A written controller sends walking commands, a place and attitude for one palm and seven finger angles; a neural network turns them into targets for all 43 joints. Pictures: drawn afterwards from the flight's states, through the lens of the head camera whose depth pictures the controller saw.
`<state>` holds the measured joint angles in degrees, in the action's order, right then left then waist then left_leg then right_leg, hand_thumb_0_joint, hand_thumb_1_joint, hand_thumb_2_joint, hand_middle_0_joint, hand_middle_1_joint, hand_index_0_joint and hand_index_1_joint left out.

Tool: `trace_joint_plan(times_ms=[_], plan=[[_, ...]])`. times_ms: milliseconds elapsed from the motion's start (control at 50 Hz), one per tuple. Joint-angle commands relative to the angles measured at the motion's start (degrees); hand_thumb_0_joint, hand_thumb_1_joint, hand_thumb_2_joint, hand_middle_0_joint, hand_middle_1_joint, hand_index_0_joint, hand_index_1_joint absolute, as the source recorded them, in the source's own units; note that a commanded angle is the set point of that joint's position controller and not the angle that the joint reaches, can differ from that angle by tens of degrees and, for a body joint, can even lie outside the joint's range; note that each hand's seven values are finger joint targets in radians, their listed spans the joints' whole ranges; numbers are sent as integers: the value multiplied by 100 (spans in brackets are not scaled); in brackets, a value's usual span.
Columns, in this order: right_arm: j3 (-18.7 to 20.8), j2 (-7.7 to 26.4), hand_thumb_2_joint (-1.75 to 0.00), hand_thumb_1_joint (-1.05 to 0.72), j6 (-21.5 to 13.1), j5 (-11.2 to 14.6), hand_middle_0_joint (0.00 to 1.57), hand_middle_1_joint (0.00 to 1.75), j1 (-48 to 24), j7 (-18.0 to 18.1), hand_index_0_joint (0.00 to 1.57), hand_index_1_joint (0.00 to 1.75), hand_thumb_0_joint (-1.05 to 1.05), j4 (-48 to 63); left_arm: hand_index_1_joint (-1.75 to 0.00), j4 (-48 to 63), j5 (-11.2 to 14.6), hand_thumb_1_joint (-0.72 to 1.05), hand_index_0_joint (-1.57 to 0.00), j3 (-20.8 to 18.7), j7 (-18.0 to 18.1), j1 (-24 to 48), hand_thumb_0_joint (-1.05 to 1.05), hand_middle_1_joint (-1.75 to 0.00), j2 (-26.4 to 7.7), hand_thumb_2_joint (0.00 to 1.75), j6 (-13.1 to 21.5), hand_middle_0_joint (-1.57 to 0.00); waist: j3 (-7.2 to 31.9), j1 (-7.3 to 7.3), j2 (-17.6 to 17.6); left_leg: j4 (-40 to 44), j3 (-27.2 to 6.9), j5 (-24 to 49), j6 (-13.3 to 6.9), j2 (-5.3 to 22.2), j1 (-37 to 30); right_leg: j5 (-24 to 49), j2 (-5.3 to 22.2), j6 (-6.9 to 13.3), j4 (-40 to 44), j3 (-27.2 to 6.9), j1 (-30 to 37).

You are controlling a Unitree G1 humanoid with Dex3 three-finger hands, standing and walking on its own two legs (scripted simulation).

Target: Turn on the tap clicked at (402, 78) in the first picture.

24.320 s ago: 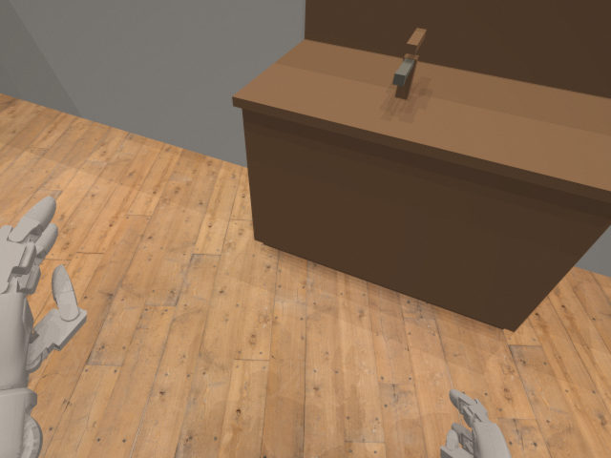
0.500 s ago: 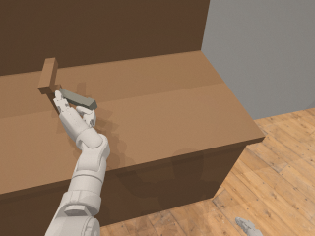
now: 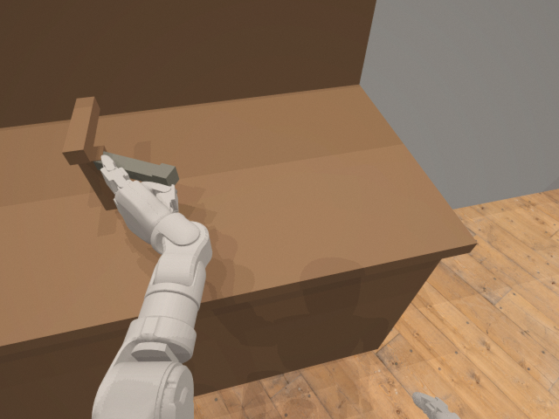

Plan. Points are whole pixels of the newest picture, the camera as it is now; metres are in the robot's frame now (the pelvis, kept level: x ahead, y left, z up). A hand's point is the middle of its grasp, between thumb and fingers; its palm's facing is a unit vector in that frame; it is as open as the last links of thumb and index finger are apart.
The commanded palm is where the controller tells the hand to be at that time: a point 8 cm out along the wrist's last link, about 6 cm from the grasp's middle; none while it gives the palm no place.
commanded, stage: push the lever round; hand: left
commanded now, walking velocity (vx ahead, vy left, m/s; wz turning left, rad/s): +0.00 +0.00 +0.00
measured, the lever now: (166, 177) +0.44 +0.20 +0.11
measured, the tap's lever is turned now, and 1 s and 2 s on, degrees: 58 78 77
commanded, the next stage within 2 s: lift the hand up off the lever in 0.58 s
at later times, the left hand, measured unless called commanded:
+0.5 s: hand (185, 180) +0.44 +0.17 +0.10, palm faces +0.79 -0.60 -0.12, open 7.5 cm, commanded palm +0.39 +0.17 +0.10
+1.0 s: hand (189, 170) +0.46 +0.16 +0.11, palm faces +0.80 -0.60 -0.10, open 7.6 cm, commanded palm +0.40 +0.17 +0.12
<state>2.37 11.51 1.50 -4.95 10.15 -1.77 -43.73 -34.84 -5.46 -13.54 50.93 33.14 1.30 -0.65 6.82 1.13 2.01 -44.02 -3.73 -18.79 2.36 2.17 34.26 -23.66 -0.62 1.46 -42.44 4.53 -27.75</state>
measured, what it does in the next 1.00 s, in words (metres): stands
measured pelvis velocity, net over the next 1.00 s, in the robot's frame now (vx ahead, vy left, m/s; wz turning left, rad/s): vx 0.00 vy -0.01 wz -0.01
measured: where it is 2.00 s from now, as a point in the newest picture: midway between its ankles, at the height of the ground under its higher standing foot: outside the picture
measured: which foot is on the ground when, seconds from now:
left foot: down 0.00-1.00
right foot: down 0.00-1.00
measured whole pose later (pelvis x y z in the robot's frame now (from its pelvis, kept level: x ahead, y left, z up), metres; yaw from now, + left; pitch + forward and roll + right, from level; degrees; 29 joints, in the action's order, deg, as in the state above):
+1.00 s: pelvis +0.00 -0.01 +0.00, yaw -1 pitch +12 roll -1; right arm 3.1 11.5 0.4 -6.3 14.4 -3.5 -44.9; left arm -43.2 -8.1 -19.8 53.6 42.6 -0.6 -0.8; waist 8.2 3.8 2.3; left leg -45.0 -3.6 -19.3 3.0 3.0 37.6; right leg -24.3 -1.4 2.2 -44.1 4.3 -31.6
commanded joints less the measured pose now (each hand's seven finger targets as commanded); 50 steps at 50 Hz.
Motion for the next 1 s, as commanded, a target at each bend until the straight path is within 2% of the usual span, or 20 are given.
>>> trace_joint_plan(times_ms=[0,60,100,160,220,260,340,360,440,460,520,560,580,760,780,840,860,900,960,980], plan=[[221,680,-90,-90,-243,-14,20,30,-283,-16,20,30,0,660,-15,1199,-275,90,-15,336,93,2687,0,-15,-341,90,248,-15,1938,142,-262,202,221,1857,-193,-140,-1427,2055,-8,56,581,40,270],[234,705,-90,-90,-219,-30,20,30,-267,-11,20,30,0,586,-15,961,-354,90,-15,131,143,2663,0,-15,-537,90,168,-15,1804,131,-210,214,211,1740,-184,-137,-1307,1930,-17,63,597,32,182],[219,665,-90,-90,-230,-17,20,30,-270,-16,20,30,0,597,-15,989,-368,90,-15,322,146,3044,0,-15,-369,90,205,-15,1791,235,-321,210,207,1615,-196,-130,-1305,1818,-6,47,608,26,113],[230,685,-90,-90,-237,-45,20,30,-219,-2,20,30,0,535,-15,837,-412,90,-15,88,194,3055,0,-15,-580,90,221,-15,1840,180,-209,207,204,1558,-196,-147,-1253,1785,-19,53,608,4,109],[212,654,-90,-90,-257,-47,20,30,-181,-22,20,30,0,545,-15,733,-410,90,-15,253,191,3335,0,-15,-422,90,263,-15,1886,292,-297,128,240,1506,-227,-155,-1211,1808,3,20,592,-15,46],[237,695,-90,-90,-243,-57,20,30,-117,0,20,30,0,479,-15,574,-437,90,-15,-76,220,3264,0,-15,-741,90,276,-15,1913,220,-279,153,217,1477,-215,-166,-1142,1792,-12,29,593,-25,97],[222,654,-90,-90,-258,-70,20,30,-72,-40,20,30,0,517,-15,493,-460,90,-15,167,216,3507,0,-15,-502,90,320,-15,1939,334,-204,78,267,1485,-239,-177,-1113,1858,2,13,557,-35,19],[253,691,-90,-90,-249,-72,20,30,-35,-23,20,30,0,449,-15,332,-490,90,-15,-89,237,3426,0,-15,-746,90,314,-15,1844,296,-239,99,223,1383,-226,-168,-1050,1729,-9,22,580,-28,-20],[248,670,-90,-90,-293,-88,20,30,41,-54,20,30,0,459,-15,241,-485,90,-15,98,248,3780,0,-15,-550,90,390,-15,1937,389,-252,61,238,1311,-244,-178,-1018,1676,-18,9,538,-34,-107],[270,718,-90,-90,-291,-97,20,30,63,-47,20,30,0,404,-15,199,-518,90,-15,-74,278,3746,0,-15,-727,90,396,-15,1971,354,-159,63,221,1322,-237,-187,-1028,1656,-27,20,529,-38,-130],[264,691,-90,-90,-291,-108,20,30,147,-74,20,30,0,427,-15,109,-510,90,-15,-39,290,3824,0,-15,-674,90,417,-15,2063,413,-266,0,264,1378,-261,-197,-973,1796,-15,-6,508,-46,-78],[286,744,-90,-90,-277,-112,20,30,193,-51,20,30,0,356,-15,-76,-543,90,-15,-325,311,3839,0,-15,-978,90,403,-15,1981,395,-326,19,245,1275,-261,-197,-855,1742,-17,-12,529,-57,-80],[264,714,-90,-90,-282,-109,20,30,209,-71,20,30,0,399,-15,11,-535,90,-15,-148,293,4033,0,-15,-804,90,430,-15,2036,451,-243,12,250,1311,-267,-208,-892,1771,-14,-16,494,-55,-115],[316,750,-90,-90,-293,-131,20,30,365,-107,20,30,0,428,-15,126,-579,90,-15,-480,300,3790,0,-15,-1133,90,446,-15,2218,344,-165,4,290,1539,-259,-194,-942,2041,-52,-5,469,-47,83],[298,712,-90,-90,-298,-116,20,30,334,-125,20,30,0,479,-15,258,-554,90,-15,-234,271,3871,0,-15,-890,90,443,-15,2213,399,-99,7,311,1581,-266,-190,-1024,2061,-47,-10,470,-48,45],[289,719,-90,-90,-333,-121,20,30,346,-127,20,30,0,469,-15,297,-534,90,-15,-209,275,3978,0,-15,-880,90,407,-15,2165,428,-232,26,326,1565,-279,-186,-1049,2065,-57,-21,523,-41,70],[315,750,-90,-90,-333,-126,20,30,351,-110,20,30,0,443,-15,281,-537,90,-15,-443,289,3785,0,-15,-1086,90,378,-15,2161,333,-174,60,310,1581,-262,-187,-1047,2065,-69,-7,530,-33,125],[296,704,-90,-90,-350,-116,20,30,325,-125,20,30,0,504,-15,497,-511,90,-15,-238,261,3846,0,-15,-893,90,371,-15,2228,360,-198,64,332,1664,-264,-191,-1120,2155,-61,-14,519,-25,188],[316,730,-90,-90,-331,-114,20,30,310,-123,20,30,0,496,-15,603,-545,90,-15,-383,263,3570,0,-15,-1035,90,273,-15,2266,243,-40,92,330,1862,-234,-181,-1224,2333,-65,20,511,-19,307],[294,692,-90,-90,-331,-99,20,30,271,-141,20,30,0,543,-15,708,-507,90,-15,-159,238,3580,0,-15,-805,90,243,-15,2233,296,-47,100,339,1906,-233,-177,-1279,2355,-57,13,515,-8,294]])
